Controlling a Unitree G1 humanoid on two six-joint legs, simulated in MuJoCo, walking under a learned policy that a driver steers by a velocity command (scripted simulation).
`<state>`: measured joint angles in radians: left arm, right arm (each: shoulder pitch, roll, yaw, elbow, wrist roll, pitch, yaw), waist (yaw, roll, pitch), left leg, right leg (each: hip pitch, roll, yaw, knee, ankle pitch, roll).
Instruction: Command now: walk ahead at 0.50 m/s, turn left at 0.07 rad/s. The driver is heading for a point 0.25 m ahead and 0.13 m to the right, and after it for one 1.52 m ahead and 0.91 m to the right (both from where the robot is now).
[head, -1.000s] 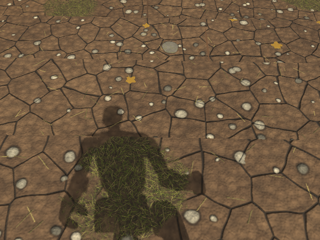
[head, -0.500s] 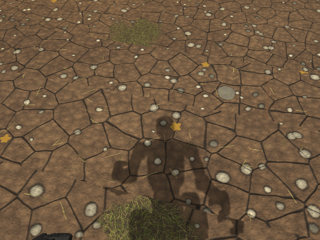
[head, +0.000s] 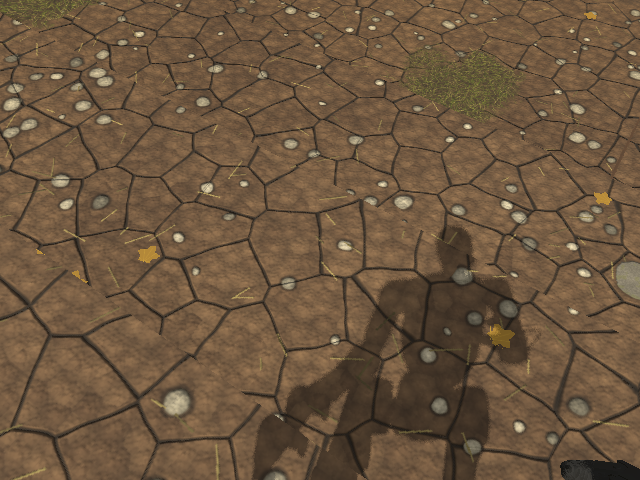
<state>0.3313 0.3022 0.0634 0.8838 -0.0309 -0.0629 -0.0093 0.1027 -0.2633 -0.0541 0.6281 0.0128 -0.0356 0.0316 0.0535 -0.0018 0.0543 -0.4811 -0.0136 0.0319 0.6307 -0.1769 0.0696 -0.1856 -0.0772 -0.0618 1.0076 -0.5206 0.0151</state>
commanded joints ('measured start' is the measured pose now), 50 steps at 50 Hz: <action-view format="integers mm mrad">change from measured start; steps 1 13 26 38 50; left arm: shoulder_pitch -80 -91 -137 -141 -74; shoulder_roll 123 37 123 154 160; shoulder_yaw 13 19 24 43 58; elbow -123 -151 -322 -367 -330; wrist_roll -24 49 14 21 11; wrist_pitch -48 27 48 143 155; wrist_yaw -3 -19 -4 55 57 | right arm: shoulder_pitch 273 83 52 -67 -64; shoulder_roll -163 -146 -140 -79 -99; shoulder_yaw -53 -54 -55 -20 -10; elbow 30 53 -11 -24 -47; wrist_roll -5 -45 -22 -16 -32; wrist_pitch -19 -41 68 32 42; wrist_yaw -4 -56 -96 -42 -64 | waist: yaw -145 -21 -75 -7 -10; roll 91 59 -53 -167 102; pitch -203 -125 -132 -186 -51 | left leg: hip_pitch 622 199 -165 19 242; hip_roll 334 186 18 -43 226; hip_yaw -475 115 -154 -139 -215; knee -296 -276 672 88 -342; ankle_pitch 74 691 -270 -158 213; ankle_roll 225 121 -108 -117 147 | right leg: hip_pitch -580 -196 -71 11 -434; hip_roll -27 62 -108 -33 147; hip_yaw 121 10 506 561 180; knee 307 -108 -653 -632 370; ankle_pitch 52 678 625 501 127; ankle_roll -35 6 -304 -234 73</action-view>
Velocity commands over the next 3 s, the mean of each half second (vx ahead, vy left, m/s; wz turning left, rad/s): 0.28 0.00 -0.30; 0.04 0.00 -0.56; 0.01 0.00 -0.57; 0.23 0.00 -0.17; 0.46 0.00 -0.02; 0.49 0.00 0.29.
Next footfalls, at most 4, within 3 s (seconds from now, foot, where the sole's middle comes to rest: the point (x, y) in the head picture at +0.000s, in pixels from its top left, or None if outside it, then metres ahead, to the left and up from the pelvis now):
0.36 right None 0.27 -0.11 -0.76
0.86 left None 0.34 0.10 -0.76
1.34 right None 0.14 -0.08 -0.76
1.78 left None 0.31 0.06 -0.76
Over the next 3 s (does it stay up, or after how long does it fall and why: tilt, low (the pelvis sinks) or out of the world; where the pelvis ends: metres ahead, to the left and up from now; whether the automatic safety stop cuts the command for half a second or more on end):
stays up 0.61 -0.48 -0.17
